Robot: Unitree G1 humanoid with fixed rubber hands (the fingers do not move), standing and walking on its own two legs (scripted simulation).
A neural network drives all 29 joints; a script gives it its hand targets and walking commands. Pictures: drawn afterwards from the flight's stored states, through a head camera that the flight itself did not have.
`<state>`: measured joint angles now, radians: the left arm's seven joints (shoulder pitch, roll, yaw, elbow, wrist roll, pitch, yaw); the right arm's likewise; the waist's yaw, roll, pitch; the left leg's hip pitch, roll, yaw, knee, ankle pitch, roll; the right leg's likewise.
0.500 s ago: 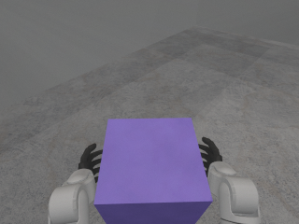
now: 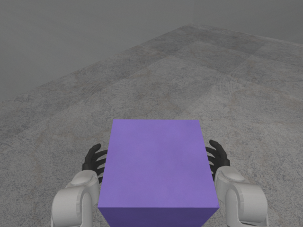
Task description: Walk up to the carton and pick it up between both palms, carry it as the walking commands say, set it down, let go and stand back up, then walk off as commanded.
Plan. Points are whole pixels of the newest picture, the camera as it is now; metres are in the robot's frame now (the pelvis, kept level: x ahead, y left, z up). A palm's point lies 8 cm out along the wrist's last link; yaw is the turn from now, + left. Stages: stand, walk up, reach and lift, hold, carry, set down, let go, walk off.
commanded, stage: carry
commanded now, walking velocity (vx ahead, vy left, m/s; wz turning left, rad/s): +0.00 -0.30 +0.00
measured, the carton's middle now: (155, 180) +0.25 +0.00 +0.03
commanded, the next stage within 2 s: none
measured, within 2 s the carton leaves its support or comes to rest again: neither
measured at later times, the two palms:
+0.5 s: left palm (158, 197) +0.17 -0.01 +0.10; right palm out of the picture +0.18 -0.31 +0.10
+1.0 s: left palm out of the picture +0.11 -0.17 +0.10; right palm out of the picture +0.12 -0.47 +0.10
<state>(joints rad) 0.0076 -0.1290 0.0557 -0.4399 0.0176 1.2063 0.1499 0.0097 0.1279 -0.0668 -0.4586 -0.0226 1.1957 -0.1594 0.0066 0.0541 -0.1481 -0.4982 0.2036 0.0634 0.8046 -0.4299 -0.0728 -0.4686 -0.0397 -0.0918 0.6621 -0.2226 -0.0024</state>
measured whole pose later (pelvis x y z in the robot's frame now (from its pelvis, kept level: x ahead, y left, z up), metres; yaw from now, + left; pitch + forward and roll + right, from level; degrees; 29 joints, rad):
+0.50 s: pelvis -0.06 -0.16 +0.01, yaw -1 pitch +3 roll -2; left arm 0.00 -0.13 0.07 -0.52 0.02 1.22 0.15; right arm -0.02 0.13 -0.04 -0.49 -0.02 1.18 -0.15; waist 0.02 0.04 -0.10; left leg -0.43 0.24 0.09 0.63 -0.24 -0.11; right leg -0.42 -0.07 -0.04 0.56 -0.22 0.05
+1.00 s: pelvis -0.12 -0.33 +0.01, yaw -1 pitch +4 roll -1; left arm 0.00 -0.13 0.08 -0.56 0.02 1.20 0.15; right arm -0.02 0.13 -0.04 -0.52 -0.01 1.17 -0.16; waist 0.03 0.02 -0.06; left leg -0.41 0.19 0.10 0.63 -0.26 -0.09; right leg -0.44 -0.07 -0.03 0.60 -0.29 0.02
